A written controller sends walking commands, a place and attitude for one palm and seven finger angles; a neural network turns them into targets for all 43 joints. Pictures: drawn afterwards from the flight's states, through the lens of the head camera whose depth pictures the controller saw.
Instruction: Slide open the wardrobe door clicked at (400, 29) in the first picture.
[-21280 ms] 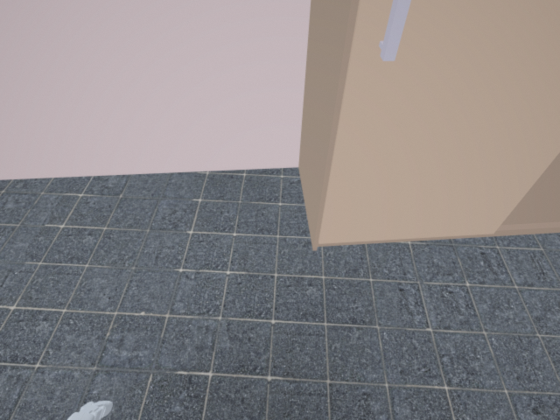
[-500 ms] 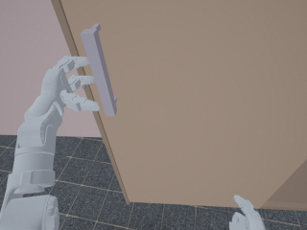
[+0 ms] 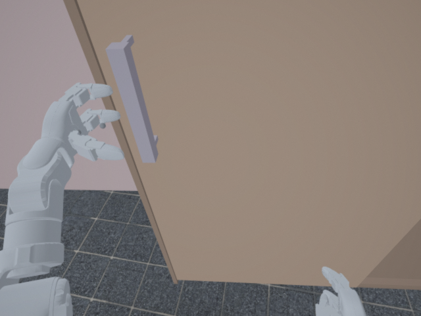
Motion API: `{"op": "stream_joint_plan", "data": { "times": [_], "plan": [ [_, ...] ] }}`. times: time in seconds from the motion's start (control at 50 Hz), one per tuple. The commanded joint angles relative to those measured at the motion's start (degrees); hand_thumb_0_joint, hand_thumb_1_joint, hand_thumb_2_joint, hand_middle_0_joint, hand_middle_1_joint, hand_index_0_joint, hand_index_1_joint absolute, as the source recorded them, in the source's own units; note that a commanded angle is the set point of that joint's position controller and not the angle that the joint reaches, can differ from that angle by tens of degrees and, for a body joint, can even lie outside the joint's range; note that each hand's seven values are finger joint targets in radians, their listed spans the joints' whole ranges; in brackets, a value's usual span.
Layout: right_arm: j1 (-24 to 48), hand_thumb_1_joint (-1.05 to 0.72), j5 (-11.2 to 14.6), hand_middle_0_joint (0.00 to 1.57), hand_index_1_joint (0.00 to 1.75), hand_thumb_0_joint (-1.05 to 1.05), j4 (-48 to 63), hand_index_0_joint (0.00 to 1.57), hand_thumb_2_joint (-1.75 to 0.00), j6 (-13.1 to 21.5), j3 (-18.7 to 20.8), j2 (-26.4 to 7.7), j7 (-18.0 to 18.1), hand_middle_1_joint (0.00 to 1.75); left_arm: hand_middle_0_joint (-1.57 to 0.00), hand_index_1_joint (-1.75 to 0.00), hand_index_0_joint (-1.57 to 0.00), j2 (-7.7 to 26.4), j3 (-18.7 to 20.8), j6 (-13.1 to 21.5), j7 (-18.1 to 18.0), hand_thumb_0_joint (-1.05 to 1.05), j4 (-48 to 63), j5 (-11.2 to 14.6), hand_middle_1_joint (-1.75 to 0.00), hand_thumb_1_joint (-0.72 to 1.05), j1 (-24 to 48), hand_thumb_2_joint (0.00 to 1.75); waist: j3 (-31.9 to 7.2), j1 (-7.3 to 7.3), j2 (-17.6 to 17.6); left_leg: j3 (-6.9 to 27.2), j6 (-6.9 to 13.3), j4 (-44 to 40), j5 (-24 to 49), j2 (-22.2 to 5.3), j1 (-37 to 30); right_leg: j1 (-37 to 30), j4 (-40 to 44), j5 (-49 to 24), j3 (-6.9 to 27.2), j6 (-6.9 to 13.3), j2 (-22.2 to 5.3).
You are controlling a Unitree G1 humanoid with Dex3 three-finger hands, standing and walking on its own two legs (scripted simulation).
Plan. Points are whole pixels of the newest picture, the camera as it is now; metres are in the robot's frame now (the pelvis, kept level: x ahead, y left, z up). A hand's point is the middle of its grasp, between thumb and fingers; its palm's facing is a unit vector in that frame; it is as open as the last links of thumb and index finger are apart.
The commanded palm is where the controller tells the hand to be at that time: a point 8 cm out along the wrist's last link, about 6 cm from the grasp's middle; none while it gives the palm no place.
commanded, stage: move the hooked fingers beside the handle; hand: left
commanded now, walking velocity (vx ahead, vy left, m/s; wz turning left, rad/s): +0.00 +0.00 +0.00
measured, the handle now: (140, 104) +0.43 +0.16 +0.23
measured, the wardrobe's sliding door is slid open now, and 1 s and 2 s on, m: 0.00 0.00 0.00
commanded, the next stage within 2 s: feel for the door with the fingertips in 1.06 s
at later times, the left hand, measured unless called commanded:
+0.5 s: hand (99, 124) +0.37 +0.21 +0.23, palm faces +0.05 -1.00 -0.05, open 14.0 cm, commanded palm +0.34 +0.26 +0.24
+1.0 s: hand (90, 127) +0.36 +0.23 +0.22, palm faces +0.09 -0.99 -0.06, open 14.0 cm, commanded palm +0.33 +0.27 +0.24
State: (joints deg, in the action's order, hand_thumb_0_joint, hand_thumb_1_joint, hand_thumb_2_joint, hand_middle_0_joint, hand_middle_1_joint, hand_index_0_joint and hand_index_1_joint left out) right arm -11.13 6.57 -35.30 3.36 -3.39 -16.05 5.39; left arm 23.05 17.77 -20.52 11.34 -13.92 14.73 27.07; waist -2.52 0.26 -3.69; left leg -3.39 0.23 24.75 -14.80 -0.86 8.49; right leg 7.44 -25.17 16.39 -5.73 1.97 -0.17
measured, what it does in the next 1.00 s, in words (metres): stands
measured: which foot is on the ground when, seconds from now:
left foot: down 0.00-1.00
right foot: down 0.00-1.00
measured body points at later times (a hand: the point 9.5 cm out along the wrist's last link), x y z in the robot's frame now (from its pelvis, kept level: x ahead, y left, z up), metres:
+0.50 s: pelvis +0.00 +0.01 +0.00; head -0.02 -0.02 +0.45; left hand +0.36 +0.27 +0.23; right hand +0.18 -0.23 -0.09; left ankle -0.02 +0.12 -0.74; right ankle -0.03 -0.09 -0.74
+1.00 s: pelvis +0.00 +0.01 +0.00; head -0.02 -0.02 +0.45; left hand +0.35 +0.28 +0.23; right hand +0.18 -0.23 -0.08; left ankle -0.02 +0.12 -0.74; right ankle -0.03 -0.09 -0.74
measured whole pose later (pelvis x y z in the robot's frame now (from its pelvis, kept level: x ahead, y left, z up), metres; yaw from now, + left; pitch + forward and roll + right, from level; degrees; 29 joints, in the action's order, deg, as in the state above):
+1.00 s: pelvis +0.00 +0.01 +0.00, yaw +0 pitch -1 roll +0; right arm -10.9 6.5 -34.7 3.7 -3.6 -15.9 5.5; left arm 24.4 19.4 -21.2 12.0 -11.1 14.9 24.6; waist -2.6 0.4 -3.7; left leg -3.4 0.6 25.0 -15.2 -0.6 8.5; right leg 7.3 -25.0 16.4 -5.6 1.6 -0.4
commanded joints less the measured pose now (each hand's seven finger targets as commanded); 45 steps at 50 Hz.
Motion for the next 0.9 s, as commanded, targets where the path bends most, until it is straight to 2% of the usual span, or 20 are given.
{"op": "stream_joint_plan", "data": {
  "times": [0.0,0.02,0.08,0.1,0.16,0.2,0.26,0.3,0.36,0.4,0.44,0.5,0.58,0.6,0.64,0.76,0.78,0.8,0.84,0.88],
  "plan": [
    [8.4,-0.9,-0.3,0.2,0.3,0.0,9.8,0.2,-0.9,3.3,2.5,-6.5,0.6,0.3,-0.3,-1.2,-0.3,16.9,5.7,4.6,-0.2,0.0,13.6,0.5,-1.2,-0.5,24.4,0.3,-13.1,0.19,3.1,3.7,2.4,-0.7,16.8,0.1,-7.4,-0.3,2.8,-21.9,3.4,-0.9,-1.6],
    [8.6,-0.9,-0.3,0.2,0.3,0.0,10.3,0.2,-0.9,3.5,2.4,-6.2,0.6,0.3,-0.3,-1.2,-0.3,15.3,4.6,4.9,0.1,0.0,15.4,0.4,-1.2,-0.5,26.0,0.3,-14.7,0.05,1.9,3.7,2.6,-0.7,17.8,0.3,-8.1,-0.7,2.4,-22.7,3.4,-0.8,-1.6],
    [8.3,-0.9,-0.3,0.2,0.3,0.0,9.8,0.2,-0.9,3.7,2.2,-6.1,0.8,0.3,-0.3,-1.2,-0.3,15.4,4.9,4.7,0.7,0.0,12.8,0.8,-1.2,-0.5,26.1,0.3,-13.2,-0.33,1.2,3.7,2.4,-0.5,16.7,0.3,-8.2,0.9,2.7,-21.7,3.3,-0.9,-1.5],
    [7.9,-0.9,-0.3,0.2,0.3,0.0,9.3,0.2,-0.9,3.5,2.5,-6.5,0.8,0.3,-0.3,-1.2,-0.3,17.5,6.2,4.7,0.7,0.0,11.4,0.7,-1.2,-0.5,24.2,0.3,-12.4,-0.09,2.3,3.9,2.4,-0.6,16.2,0.0,-7.7,0.6,3.2,-21.1,3.4,-0.8,-1.5],
    [8.2,-0.9,-0.1,0.2,0.3,0.0,9.8,0.2,-0.9,3.7,2.2,-6.2,0.9,0.3,-0.3,-1.2,-0.3,14.5,3.7,4.3,1.3,0.0,10.9,0.7,-1.2,-0.5,24.9,0.3,-12.3,-0.33,0.7,4.0,2.3,-0.7,16.0,0.2,-7.6,1.4,2.8,-20.6,3.1,-0.7,-1.5],
    [7.8,-0.9,-0.2,0.2,0.3,0.0,9.5,0.2,-0.9,3.6,2.5,-6.6,0.9,0.3,-0.3,-1.2,-0.3,16.3,4.5,4.5,1.4,0.0,11.4,0.5,-1.2,-0.5,24.9,0.3,-13.2,-0.34,1.5,4.1,2.3,-0.4,17.1,0.0,-8.5,0.8,2.9,-21.4,3.2,-0.6,-1.6],
    [8.4,-0.9,-0.1,0.2,0.3,0.0,10.2,0.2,-0.9,3.8,2.2,-6.1,0.9,0.3,-0.3,-1.2,-0.3,13.6,3.0,4.5,1.7,0.0,12.4,1.0,-1.2,-0.5,25.1,0.3,-13.4,-0.22,1.1,4.3,2.2,-0.5,17.6,0.2,-8.4,1.1,2.3,-21.6,2.8,-0.6,-1.4],
    [7.8,-0.9,-0.3,0.2,0.3,0.0,9.3,0.2,-0.9,3.7,2.4,-6.5,0.9,0.3,-0.3,-1.2,-0.3,15.7,4.4,4.5,1.2,0.0,10.9,1.1,-1.2,-0.5,25.0,0.3,-12.4,-0.34,3.3,4.4,2.3,-0.6,15.8,0.0,-8.0,1.5,3.2,-20.0,3.0,-0.8,-1.4],
    [8.3,-0.9,-0.3,0.2,0.3,0.0,9.9,0.2,-0.9,3.9,2.2,-6.1,0.9,0.3,-0.3,-1.2,-0.3,14.4,3.7,4.4,0.7,0.0,12.5,0.7,-1.2,-0.5,25.8,0.3,-13.7,0.03,0.6,4.5,2.2,-0.7,17.2,0.2,-8.3,1.1,2.4,-20.7,2.9,-0.5,-1.5],
    [8.3,-0.9,-0.4,0.2,0.3,0.0,9.8,0.2,-0.9,3.8,2.4,-6.3,0.7,0.3,-0.3,-1.2,-0.3,15.8,4.8,4.7,0.1,0.0,13.4,0.6,-1.2,-0.5,24.3,0.3,-13.9,0.36,1.1,4.5,2.2,-0.6,17.8,-0.1,-8.7,0.5,2.7,-21.0,3.1,-0.5,-1.5],
    [8.5,-0.9,-0.4,0.2,0.3,0.0,10.1,0.2,-0.9,3.7,2.2,-6.0,0.7,0.3,-0.3,-1.2,-0.3,14.4,4.2,4.5,0.1,0.0,13.6,0.7,-1.2,-0.5,24.4,0.3,-14.4,0.3,1.8,4.5,2.2,-0.8,18.4,0.0,-8.5,0.2,2.2,-21.7,2.8,-0.5,-1.4],
    [7.9,-0.9,-0.3,0.2,0.3,0.0,9.3,0.2,-0.9,3.3,2.4,-6.7,0.7,0.3,-0.3,-1.2,-0.3,16.7,5.7,3.7,-0.2,0.0,10.7,0.5,-1.2,-0.5,23.6,0.3,-12.2,0.23,3.7,4.4,2.1,-1.1,16.2,-0.1,-6.9,0.7,3.0,-19.8,3.0,-0.7,-1.5],
    [8.5,-0.9,-0.4,0.2,0.3,0.0,10.2,0.2,-0.9,3.5,2.2,-6.1,0.7,0.3,-0.3,-1.2,-0.3,15.0,4.6,3.9,0.1,0.0,13.2,0.5,-1.2,-0.5,24.6,0.3,-13.8,0.12,1.3,4.2,2.1,-0.8,18.0,0.0,-8.2,0.7,2.4,-21.4,2.9,-0.6,-1.4],
    [8.1,-0.9,-0.4,0.2,0.3,0.0,9.9,0.2,-0.9,3.4,2.6,-6.6,0.7,0.3,-0.3,-1.2,-0.3,17.1,6.0,4.3,0.1,0.0,12.9,0.5,-1.2,-0.5,23.3,0.3,-13.8,0.16,2.7,4.2,2.2,-0.6,18.1,-0.3,-8.2,0.0,2.7,-21.7,3.0,-0.6,-1.4],
    [8.4,-0.9,-0.2,0.2,0.3,0.0,10.1,0.2,-0.9,3.6,2.3,-6.2,0.9,0.3,-0.3,-1.2,-0.3,14.6,4.2,4.2,0.5,0.0,13.1,0.7,-1.2,-0.5,24.4,0.3,-13.2,-0.24,1.7,4.2,2.2,-0.8,18.0,-0.1,-8.3,0.9,2.5,-21.4,2.8,-0.7,-1.4],
    [8.4,-0.9,-0.4,0.2,0.3,0.0,10.3,0.2,-0.9,4.0,2.3,-6.0,0.7,0.3,-0.3,-1.2,-0.3,14.3,4.6,4.0,0.5,0.0,15.9,1.0,-1.2,-0.5,23.1,0.3,-15.0,0.43,0.1,4.4,2.1,-0.4,20.4,0.0,-9.3,0.0,1.9,-23.4,2.7,-0.4,-1.4],
    [8.4,-0.9,-0.4,0.2,0.3,0.0,10.2,0.2,-0.9,4.0,2.4,-6.1,0.6,0.3,-0.3,-1.2,-0.3,14.8,5.3,3.7,0.4,0.0,15.5,1.1,-1.2,-0.5,22.4,0.3,-15.0,0.45,1.4,4.4,2.0,-0.3,20.2,0.0,-9.0,-0.1,1.9,-23.5,2.6,-0.5,-1.4],
    [8.1,-0.9,-0.5,0.2,0.3,0.0,9.8,0.2,-0.9,3.6,2.6,-6.6,0.6,0.3,-0.3,-1.2,-0.3,17.6,7.6,3.5,0.2,0.0,13.9,1.0,-1.2,-0.5,19.3,0.3,-14.2,1.01,2.5,4.2,2.0,-0.4,19.6,-0.2,-8.2,-0.8,2.5,-23.4,2.9,-0.6,-1.4],
    [8.4,-0.9,-0.3,0.2,0.3,0.0,10.0,0.2,-0.9,3.5,2.4,-6.4,0.7,0.3,-0.3,-1.2,-0.3,16.9,7.3,3.0,0.3,0.0,13.1,1.0,-1.2,-0.5,20.3,0.3,-13.1,0.55,3.5,4.0,2.2,-0.6,18.8,-0.1,-7.0,-0.4,2.3,-23.3,2.7,-0.8,-1.4],
    [8.7,-0.9,-0.3,0.2,0.3,0.0,10.2,0.2,-0.9,3.6,2.5,-6.4,0.6,0.3,-0.3,-1.2,-0.3,17.5,7.6,3.1,0.5,0.0,14.6,1.0,-1.2,-0.5,20.9,0.3,-14.0,0.65,2.1,3.9,2.2,-0.5,18.8,0.1,-7.4,-0.5,2.1,-23.2,2.8,-0.8,-1.5]
  ]
}}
